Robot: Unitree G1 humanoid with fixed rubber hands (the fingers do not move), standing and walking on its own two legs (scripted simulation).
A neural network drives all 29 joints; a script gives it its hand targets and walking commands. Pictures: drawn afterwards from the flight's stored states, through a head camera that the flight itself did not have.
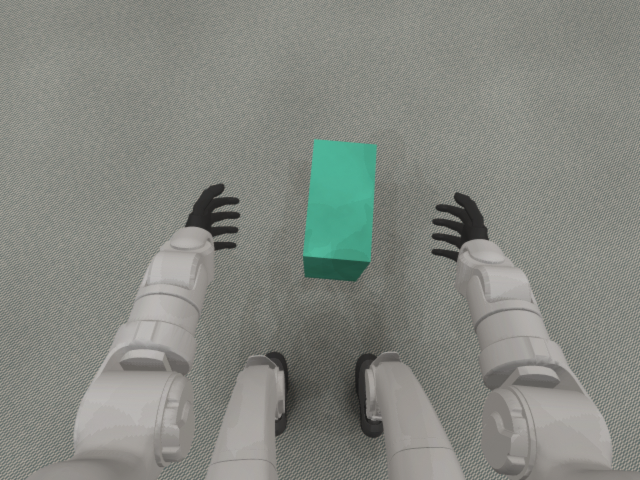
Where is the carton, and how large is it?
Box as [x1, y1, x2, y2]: [303, 139, 376, 281]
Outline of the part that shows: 314,139 303,249 305,276 355,281 370,261 376,145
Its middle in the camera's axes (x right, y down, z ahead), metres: +0.04 -0.07 +0.99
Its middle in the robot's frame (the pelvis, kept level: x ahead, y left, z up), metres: +0.57 -0.06 -0.56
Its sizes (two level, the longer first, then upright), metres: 0.277 0.145 0.283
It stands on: the floor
